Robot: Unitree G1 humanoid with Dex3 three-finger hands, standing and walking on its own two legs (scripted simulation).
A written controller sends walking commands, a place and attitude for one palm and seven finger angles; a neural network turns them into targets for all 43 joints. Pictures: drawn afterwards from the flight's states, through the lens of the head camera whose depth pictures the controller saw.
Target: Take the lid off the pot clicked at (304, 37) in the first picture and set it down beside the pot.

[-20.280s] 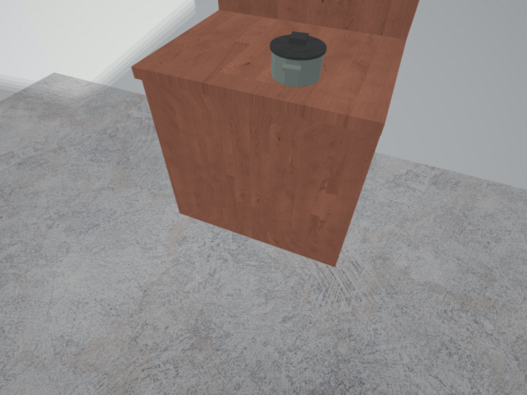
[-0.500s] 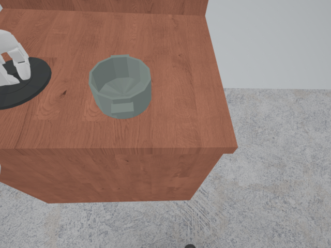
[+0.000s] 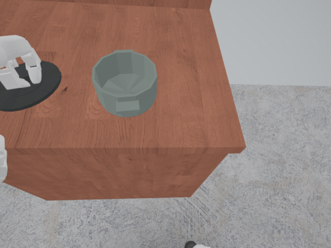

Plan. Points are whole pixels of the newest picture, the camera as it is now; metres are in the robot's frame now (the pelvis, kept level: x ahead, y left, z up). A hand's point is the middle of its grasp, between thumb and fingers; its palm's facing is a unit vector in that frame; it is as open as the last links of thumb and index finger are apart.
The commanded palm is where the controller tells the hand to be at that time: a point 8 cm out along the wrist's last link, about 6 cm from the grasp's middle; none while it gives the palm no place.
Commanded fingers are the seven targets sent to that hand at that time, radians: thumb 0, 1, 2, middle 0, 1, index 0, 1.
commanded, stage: lower the lid onto the table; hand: left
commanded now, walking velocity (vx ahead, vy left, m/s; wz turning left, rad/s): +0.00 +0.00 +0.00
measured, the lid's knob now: (18, 76) +0.50 +0.33 +0.09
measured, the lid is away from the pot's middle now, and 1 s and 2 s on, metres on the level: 0.24 0.23 0.23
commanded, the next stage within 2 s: open the fingers wide in 0.56 s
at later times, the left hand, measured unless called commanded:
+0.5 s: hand (25, 83) +0.48 +0.31 +0.09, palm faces -0.51 -0.14 -0.85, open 4.6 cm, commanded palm +0.53 +0.31 +0.15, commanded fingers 0.00 0.60 1.05 -0.69 -1.02 -1.12 -1.18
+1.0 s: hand (27, 95) +0.45 +0.30 +0.08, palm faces -0.46 -0.08 -0.88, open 5.1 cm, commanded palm +0.49 +0.30 +0.14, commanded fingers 0.00 0.37 0.78 -0.51 -0.99 -0.75 -1.08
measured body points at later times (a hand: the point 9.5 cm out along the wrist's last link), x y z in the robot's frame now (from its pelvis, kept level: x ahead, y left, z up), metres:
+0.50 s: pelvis +0.01 -0.01 +0.00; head +0.12 +0.01 +0.43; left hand +0.50 +0.31 +0.14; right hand -0.01 -0.29 -0.12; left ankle -0.06 +0.06 -0.73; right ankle +0.00 -0.18 -0.73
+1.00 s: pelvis +0.00 -0.02 +0.00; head +0.09 -0.01 +0.44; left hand +0.47 +0.30 +0.13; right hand +0.01 -0.30 -0.13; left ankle -0.06 +0.06 -0.73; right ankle +0.00 -0.18 -0.73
